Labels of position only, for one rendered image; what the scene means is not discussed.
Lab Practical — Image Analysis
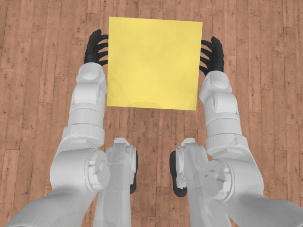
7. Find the robot left foot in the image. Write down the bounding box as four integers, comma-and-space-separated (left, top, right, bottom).
130, 151, 138, 194

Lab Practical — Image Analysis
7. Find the robot right forearm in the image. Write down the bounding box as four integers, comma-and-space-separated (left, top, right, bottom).
199, 70, 258, 168

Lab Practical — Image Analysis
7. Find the robot left forearm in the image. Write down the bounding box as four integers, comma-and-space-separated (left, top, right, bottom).
50, 62, 107, 182

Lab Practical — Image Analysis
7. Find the left robot upper arm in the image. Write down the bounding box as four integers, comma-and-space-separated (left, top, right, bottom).
4, 148, 111, 227

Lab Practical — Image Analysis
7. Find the right robot upper arm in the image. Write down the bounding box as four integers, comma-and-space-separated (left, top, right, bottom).
202, 157, 303, 227

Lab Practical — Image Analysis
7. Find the carton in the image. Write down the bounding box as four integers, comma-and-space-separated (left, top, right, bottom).
107, 17, 203, 110

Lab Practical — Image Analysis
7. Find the left robot hand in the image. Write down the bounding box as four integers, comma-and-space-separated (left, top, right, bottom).
84, 29, 108, 66

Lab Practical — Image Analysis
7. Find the right robot hand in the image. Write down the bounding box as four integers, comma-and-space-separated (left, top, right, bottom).
199, 36, 224, 76

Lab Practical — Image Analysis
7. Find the robot left thigh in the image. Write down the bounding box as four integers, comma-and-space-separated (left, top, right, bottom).
93, 143, 136, 227

